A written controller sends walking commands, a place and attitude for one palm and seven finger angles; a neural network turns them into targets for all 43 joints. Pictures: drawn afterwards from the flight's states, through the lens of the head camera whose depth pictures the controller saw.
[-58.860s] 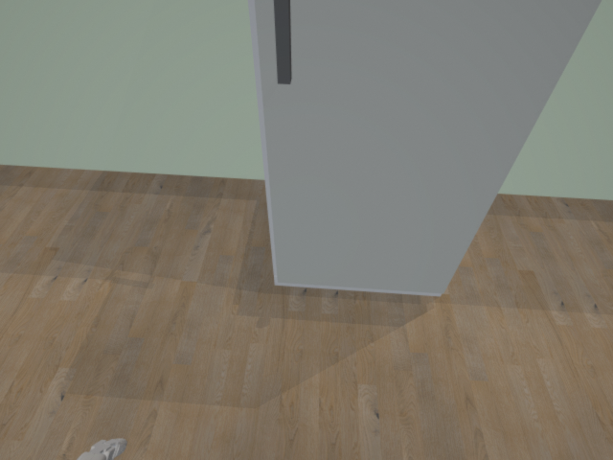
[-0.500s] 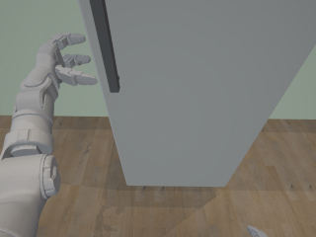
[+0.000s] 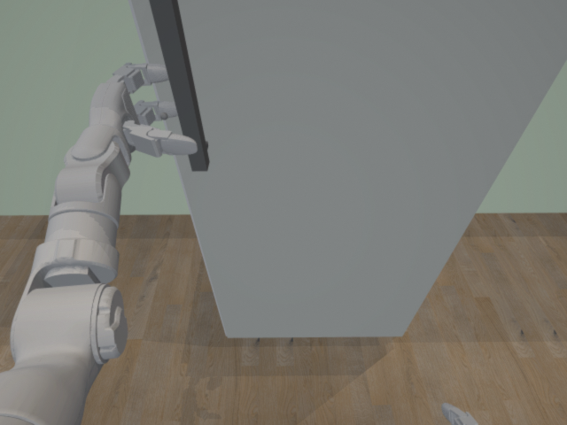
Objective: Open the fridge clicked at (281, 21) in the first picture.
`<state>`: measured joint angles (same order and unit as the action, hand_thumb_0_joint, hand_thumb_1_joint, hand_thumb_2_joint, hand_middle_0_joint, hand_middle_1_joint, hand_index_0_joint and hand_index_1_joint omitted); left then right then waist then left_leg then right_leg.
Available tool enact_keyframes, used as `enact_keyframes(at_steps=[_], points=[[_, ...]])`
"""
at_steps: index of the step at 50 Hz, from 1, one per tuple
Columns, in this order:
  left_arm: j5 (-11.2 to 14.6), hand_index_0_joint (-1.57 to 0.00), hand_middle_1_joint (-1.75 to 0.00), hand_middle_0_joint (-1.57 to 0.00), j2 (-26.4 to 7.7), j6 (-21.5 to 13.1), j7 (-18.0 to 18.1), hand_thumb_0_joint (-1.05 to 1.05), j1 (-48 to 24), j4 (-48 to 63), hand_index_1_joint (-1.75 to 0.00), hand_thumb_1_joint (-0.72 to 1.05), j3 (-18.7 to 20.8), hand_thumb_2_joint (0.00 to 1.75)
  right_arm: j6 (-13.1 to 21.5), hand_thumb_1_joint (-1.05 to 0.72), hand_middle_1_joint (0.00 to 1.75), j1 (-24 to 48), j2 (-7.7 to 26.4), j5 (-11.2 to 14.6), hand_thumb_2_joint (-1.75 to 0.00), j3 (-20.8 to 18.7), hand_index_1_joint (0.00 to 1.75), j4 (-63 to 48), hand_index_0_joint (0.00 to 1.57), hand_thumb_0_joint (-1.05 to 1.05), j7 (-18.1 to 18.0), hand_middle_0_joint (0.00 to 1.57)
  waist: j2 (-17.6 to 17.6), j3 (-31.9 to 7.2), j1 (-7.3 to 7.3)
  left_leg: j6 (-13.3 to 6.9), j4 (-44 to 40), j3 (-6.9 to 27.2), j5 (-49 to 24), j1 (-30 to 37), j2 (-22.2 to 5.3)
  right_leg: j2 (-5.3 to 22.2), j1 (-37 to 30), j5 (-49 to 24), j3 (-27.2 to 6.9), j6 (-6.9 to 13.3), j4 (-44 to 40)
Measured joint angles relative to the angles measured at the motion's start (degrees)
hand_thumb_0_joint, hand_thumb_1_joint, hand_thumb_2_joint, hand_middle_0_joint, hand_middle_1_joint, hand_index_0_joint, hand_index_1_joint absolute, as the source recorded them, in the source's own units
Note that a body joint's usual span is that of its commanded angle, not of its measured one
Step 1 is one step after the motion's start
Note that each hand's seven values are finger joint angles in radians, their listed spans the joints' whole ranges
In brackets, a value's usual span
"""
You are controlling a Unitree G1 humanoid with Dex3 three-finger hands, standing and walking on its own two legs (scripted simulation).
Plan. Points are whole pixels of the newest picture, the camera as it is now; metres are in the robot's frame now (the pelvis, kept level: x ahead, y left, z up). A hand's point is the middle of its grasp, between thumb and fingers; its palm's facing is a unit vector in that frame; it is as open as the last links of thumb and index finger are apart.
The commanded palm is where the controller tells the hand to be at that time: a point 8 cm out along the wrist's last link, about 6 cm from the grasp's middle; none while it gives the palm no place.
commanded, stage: feel for the door with the fingertips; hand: left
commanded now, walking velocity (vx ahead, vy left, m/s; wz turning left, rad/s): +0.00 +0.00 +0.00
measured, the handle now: (185, 77) +0.51 +0.15 +0.26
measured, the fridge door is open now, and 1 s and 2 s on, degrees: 0 0 0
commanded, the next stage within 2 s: slide the fingers in behind the handle in 0.30 s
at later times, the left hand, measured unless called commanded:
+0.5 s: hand (162, 106) +0.47 +0.18 +0.24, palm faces +0.06 -1.00 +0.01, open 13.3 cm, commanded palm +0.45 +0.23 +0.24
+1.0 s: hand (184, 115) +0.45 +0.14 +0.24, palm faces +0.04 -1.00 +0.00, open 13.9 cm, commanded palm +0.42 +0.20 +0.24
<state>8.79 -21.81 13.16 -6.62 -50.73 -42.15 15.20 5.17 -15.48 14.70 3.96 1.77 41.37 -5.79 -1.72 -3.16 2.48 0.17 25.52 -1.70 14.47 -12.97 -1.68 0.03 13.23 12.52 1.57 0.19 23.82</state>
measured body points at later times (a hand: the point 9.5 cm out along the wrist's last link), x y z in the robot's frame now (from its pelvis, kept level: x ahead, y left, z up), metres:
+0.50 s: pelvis +0.00 +0.00 +0.00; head +0.01 +0.00 +0.45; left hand +0.46 +0.23 +0.24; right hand +0.07 -0.27 -0.12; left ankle -0.01 +0.12 -0.74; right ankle +0.00 -0.12 -0.74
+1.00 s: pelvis +0.00 +0.00 +0.00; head -0.01 -0.01 +0.45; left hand +0.44 +0.20 +0.24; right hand +0.11 -0.25 -0.11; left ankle -0.01 +0.12 -0.74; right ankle +0.00 -0.12 -0.74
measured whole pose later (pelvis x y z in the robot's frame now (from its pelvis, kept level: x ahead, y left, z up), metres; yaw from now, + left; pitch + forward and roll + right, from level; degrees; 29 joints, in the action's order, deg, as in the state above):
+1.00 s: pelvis +0.00 +0.00 +0.00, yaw +0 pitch +1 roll +0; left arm 8.4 -17.8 14.5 -3.0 -52.2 -42.6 12.7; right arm 5.2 -15.6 14.3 3.8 1.6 42.4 -5.1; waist -2.2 -3.5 2.2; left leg -0.1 25.3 -1.8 14.2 -12.5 -1.4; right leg 0.3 12.8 12.3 1.4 -0.1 23.7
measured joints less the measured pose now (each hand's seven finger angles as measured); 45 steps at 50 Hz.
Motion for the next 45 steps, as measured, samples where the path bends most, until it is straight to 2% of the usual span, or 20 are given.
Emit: enact_keyframes(at_steps=[4,7,14,24,31,36,45], points=[[-0.3,-0.31,-1.20,-0.30,-1.3,1.4,-0.3,-0.01,-2.2,-3.7,-1.20,-0.50,0.6,0.30,-0.6,-0.91,0.30,0.5,-0.1,0.1,-0.90,0.4,0.30,0.2,0.20,0.01,-0.1,0.21,0.1,-0.3,0.25,0.1,0.0,0.2,0.1,0.0,0.0,0.0,0.0,0.2,0.2,0.0,0.1],[-0.9,-0.30,-1.20,-0.30,-2.3,1.7,-0.1,-0.01,-3.5,-5.2,-1.20,-0.50,-0.4,0.30,-0.6,-0.91,0.30,0.2,0.2,0.1,-0.90,0.1,0.30,0.0,0.20,0.01,-0.1,0.21,-0.1,-0.1,0.20,0.1,0.1,0.5,0.0,-0.3,0.1,0.1,0.1,0.2,0.4,0.1,0.0],[0.7,-0.30,-1.20,-0.30,-1.2,0.0,-1.3,-0.01,-6.0,-7.2,-1.20,-0.50,-1.4,0.30,-0.4,-0.91,0.30,-0.6,0.7,0.0,-0.90,-0.1,0.30,1.5,0.20,0.01,-0.3,0.21,-0.1,0.3,-0.04,0.0,0.5,1.0,0.1,-1.1,0.4,0.4,0.6,0.4,1.0,-0.1,0.3],[-1.5,-0.42,-1.24,-0.39,-2.7,-3.3,-1.1,-0.01,-10.3,-14.5,-1.27,-0.50,0.2,0.30,0.1,-0.91,0.30,-2.5,0.8,-0.8,-0.90,-0.4,0.30,1.9,0.20,0.01,0.4,0.21,0.3,0.2,1.15,-0.1,1.6,1.2,0.0,-3.5,0.4,0.4,2.8,0.3,1.2,-0.1,1.1],[-1.2,-0.37,-1.23,-0.36,-3.2,-4.6,-1.0,-0.01,-8.0,-13.2,-1.24,-0.50,0.3,0.30,0.4,-0.91,0.30,-4.2,0.7,-0.5,-0.90,-0.5,0.30,1.8,0.20,0.01,0.5,0.21,0.1,0.0,1.71,-0.2,1.3,0.4,-0.1,-3.2,0.2,0.3,2.9,-0.2,0.4,-0.2,0.9],[-0.8,-0.33,-1.21,-0.33,-2.2,-3.9,-0.7,-0.01,-5.7,-10.1,-1.22,-0.50,-0.4,0.30,0.6,-0.91,0.30,-4.8,0.6,-0.2,-0.90,-0.6,0.30,1.8,0.20,0.01,0.4,0.21,0.0,0.0,1.65,-0.3,1.1,0.1,-0.1,-2.4,0.2,0.2,2.1,-0.4,0.0,-0.2,0.4],[0.1,-0.31,-1.20,-0.31,2.6,-0.9,1.8,-0.01,-1.5,-1.9,-1.20,-0.50,-2.0,0.30,0.5,-0.91,0.30,-2.7,0.2,0.0,-0.90,-0.6,0.30,1.7,0.20,0.01,0.6,0.20,-0.6,-0.3,0.24,-0.4,0.2,-0.2,-0.1,-0.4,0.3,0.3,0.3,-0.4,-0.3,-0.4,-0.2]])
